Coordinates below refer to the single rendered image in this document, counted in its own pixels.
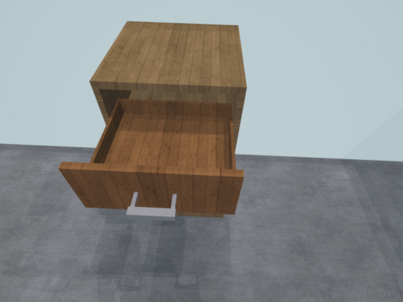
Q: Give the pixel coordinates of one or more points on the handle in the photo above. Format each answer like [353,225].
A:
[145,213]

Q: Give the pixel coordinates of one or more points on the cabinet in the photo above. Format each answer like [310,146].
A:
[173,62]

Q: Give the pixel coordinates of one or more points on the drawer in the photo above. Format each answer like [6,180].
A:
[161,148]

